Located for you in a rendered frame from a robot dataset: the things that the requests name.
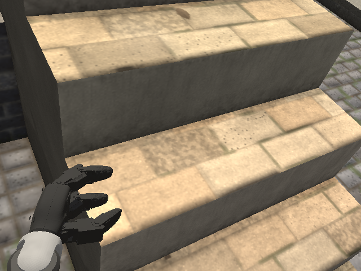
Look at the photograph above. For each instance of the robot left forearm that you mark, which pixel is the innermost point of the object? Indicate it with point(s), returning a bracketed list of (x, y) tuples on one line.
[(37, 251)]

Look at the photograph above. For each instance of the left robot hand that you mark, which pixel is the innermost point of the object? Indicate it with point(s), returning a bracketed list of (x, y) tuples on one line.
[(57, 205)]

